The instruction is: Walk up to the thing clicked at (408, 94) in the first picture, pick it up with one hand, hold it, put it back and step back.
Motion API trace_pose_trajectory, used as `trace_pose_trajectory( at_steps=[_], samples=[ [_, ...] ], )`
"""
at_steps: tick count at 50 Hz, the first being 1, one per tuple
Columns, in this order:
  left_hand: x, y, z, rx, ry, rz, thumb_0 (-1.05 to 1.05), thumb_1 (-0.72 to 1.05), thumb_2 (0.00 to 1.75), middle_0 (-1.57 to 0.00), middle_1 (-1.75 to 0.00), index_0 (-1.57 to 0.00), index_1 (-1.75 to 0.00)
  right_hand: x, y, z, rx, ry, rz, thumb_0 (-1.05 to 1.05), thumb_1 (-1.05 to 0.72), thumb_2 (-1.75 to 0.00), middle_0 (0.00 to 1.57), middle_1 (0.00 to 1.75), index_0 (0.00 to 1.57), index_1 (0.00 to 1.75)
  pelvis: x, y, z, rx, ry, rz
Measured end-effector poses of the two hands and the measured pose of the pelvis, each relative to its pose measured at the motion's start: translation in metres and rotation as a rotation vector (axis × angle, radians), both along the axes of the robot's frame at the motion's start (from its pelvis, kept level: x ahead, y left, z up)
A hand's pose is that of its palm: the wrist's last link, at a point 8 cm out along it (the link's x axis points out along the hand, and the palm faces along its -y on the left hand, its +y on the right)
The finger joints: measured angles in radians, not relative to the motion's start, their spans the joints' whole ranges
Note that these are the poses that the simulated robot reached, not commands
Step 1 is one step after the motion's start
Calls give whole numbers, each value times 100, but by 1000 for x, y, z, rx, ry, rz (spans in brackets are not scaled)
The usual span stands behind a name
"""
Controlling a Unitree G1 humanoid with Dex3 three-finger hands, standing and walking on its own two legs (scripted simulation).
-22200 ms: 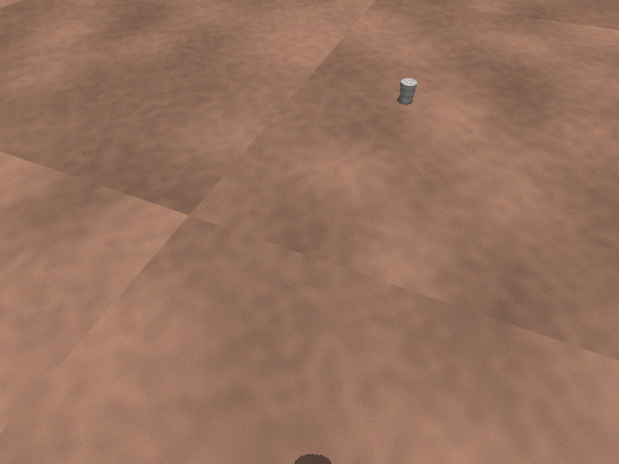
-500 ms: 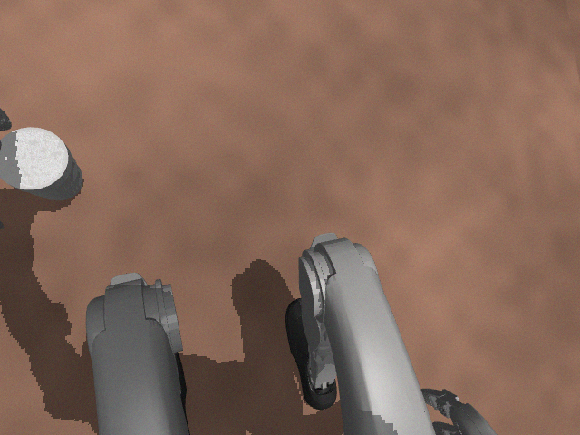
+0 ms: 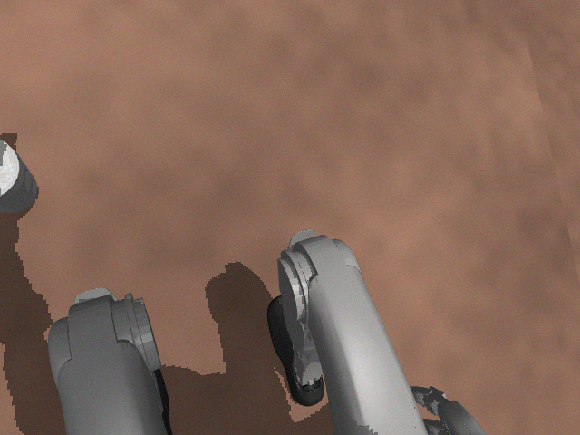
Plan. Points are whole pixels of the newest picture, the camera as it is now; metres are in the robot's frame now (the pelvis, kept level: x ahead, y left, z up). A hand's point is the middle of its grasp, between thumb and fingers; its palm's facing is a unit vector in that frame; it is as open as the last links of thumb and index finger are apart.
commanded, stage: approach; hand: left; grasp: from above
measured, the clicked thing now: out of the picture +0.50 +0.29 -0.27
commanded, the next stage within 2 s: withdraw in 0.40 s
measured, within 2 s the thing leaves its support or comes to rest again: neither
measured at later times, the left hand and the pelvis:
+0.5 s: hand out of the picture +0.47 +0.31 -0.16, palm faces -0.41 -0.05 -0.91, open 13.8 cm; pelvis -0.01 +0.00 +0.00, yaw +1 degrees
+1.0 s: hand out of the picture +0.49 +0.35 -0.01, palm faces -0.44 -0.08 -0.90, open 14.0 cm; pelvis +0.00 +0.00 +0.07, yaw +2 degrees
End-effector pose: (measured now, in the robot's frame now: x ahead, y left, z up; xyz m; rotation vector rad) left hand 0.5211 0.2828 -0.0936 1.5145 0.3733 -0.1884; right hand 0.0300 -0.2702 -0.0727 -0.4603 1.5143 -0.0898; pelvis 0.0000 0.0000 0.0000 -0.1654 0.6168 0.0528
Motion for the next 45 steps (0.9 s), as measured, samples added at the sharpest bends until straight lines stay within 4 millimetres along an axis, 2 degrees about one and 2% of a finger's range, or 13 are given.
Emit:
trace_pose_trajectory(
  at_steps=[3,6,12,17,24,29,33,39,45],
  samples=[
    [5,-1,9,31,10,30,0,-50,97,-8,-108,-10,-106,-9,4,2,16,8,-32,0,-92,-90,20,30,20,30,1,1,4,2,8,-1],
    [2,3,14,51,56,72,0,-50,97,-8,-107,-10,-105,-16,8,3,41,18,-54,0,-92,-90,20,30,20,30,0,1,9,4,9,-3],
    [-25,19,0,22,206,130,0,-50,97,-8,-107,-10,-105,-23,11,4,70,38,-46,0,-91,-90,20,30,20,30,-2,0,13,8,-5,-1],
    [-49,31,-21,-38,222,90,0,-49,96,-8,-108,-10,-106,-17,5,1,56,59,10,0,-91,-90,20,30,20,30,-5,-2,6,6,-24,4],
    [-51,30,-15,-17,77,-37,-1,-49,96,-9,-109,-10,-106,6,-6,-4,6,32,53,0,-91,-90,20,30,20,30,-5,-2,-3,5,-38,14],
    [-34,23,2,5,24,-14,-1,-49,100,-9,-109,-10,-107,27,-6,-4,-5,-38,64,0,-92,-90,20,30,20,30,-4,0,0,5,-20,13],
    [-18,20,15,25,20,31,-1,-50,101,-9,-108,-10,-107,32,-2,-2,6,-78,57,0,-92,-90,20,30,20,30,-4,1,5,2,-7,8],
    [-2,28,49,41,-14,116,0,-51,100,-8,-108,-10,-106,18,7,4,41,-66,-2,0,-92,-90,20,30,20,30,-2,2,16,8,8,9],
    [-9,50,101,67,25,180,0,-52,101,-9,-106,-10,-105,1,13,22,74,-24,-74,0,-93,-90,20,30,20,30,-1,1,41,22,22,14]
  ],
)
